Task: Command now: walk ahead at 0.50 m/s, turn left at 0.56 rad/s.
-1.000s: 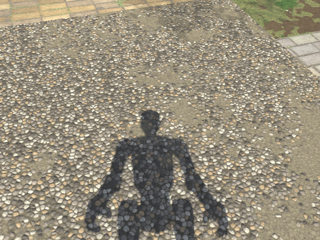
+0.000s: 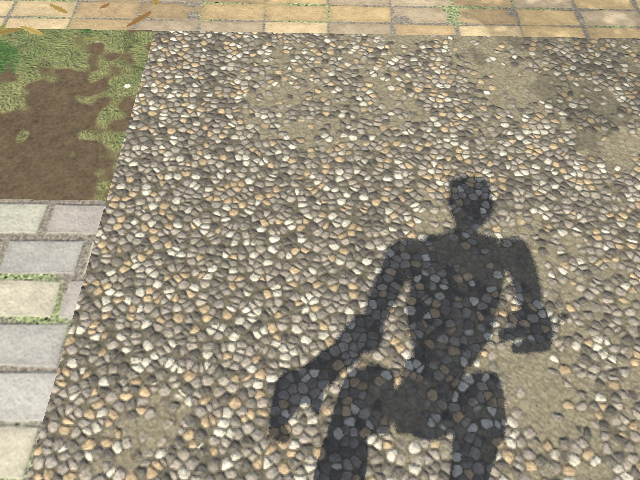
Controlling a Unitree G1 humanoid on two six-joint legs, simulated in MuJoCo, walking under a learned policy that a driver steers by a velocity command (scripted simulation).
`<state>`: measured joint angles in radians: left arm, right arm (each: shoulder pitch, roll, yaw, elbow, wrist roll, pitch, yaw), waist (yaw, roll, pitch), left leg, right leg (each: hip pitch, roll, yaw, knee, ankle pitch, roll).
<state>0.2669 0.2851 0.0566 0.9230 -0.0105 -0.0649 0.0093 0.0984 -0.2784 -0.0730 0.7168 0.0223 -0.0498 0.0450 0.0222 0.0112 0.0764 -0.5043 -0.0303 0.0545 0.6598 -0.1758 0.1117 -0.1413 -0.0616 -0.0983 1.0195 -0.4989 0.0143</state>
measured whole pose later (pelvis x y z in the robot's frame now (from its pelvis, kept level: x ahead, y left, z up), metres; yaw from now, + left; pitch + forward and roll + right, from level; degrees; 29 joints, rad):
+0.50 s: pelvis +0.23 -0.03 +0.01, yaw +9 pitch +1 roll +0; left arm 0.09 0.24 0.03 0.82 0.02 -0.08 -0.02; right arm 0.23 -0.28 -0.05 0.79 0.01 0.00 -0.02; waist -0.01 0.03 0.04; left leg -0.30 -0.06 -0.10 0.94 -0.60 -0.02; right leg -0.44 0.02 -0.03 0.50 -0.09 -0.04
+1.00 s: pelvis +0.30 +0.00 +0.02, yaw +8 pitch -1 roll +0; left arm 0.11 0.24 0.03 0.98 0.00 0.00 0.01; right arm 0.26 -0.22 -0.04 0.94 -0.01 -0.02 -0.03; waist 0.00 0.00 0.03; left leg -0.17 0.01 -0.03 0.54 -0.36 -0.02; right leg -0.30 0.00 -0.01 0.53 -0.22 0.00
